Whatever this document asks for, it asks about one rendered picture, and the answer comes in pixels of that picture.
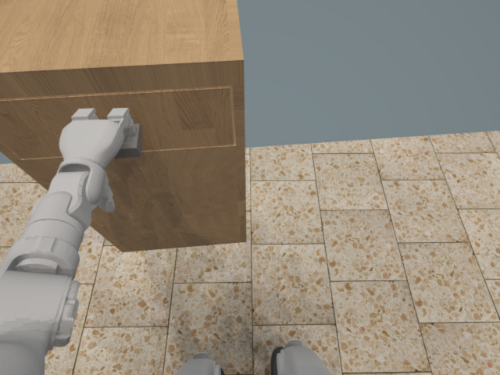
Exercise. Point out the drawer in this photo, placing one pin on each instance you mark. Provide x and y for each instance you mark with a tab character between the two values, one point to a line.
169	118

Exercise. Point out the robot left hand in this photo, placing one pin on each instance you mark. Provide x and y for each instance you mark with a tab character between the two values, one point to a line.
88	137

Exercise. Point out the cabinet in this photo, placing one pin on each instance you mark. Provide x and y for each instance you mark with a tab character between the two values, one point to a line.
167	198

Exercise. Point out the robot left thigh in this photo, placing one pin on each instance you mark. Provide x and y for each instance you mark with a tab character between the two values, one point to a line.
200	367

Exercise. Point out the handle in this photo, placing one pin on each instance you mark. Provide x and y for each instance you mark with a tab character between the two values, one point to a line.
132	146

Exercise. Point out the robot left forearm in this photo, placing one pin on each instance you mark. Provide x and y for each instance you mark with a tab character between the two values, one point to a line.
52	236

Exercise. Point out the left robot shin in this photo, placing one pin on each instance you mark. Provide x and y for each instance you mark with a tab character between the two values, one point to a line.
202	355

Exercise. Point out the left robot upper arm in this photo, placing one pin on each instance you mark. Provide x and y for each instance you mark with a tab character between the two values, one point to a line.
37	313

